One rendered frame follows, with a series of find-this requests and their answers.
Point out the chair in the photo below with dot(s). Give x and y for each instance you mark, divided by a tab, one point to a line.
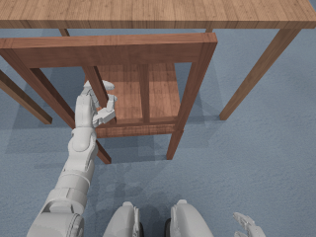
142	68

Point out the robot left upper arm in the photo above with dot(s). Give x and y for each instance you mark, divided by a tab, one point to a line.
58	224

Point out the robot left shin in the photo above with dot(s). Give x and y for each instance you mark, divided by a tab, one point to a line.
137	234

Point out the robot shin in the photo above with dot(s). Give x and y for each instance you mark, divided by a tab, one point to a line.
174	233
137	234

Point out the left robot hand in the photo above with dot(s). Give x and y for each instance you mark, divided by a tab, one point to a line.
87	104

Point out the right robot hand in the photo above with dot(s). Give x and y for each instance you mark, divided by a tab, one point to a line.
249	225

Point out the left robot forearm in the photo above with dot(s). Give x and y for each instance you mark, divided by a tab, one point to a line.
70	192

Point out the table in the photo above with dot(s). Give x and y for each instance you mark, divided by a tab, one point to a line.
287	16

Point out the robot right shin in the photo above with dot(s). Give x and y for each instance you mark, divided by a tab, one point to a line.
174	233

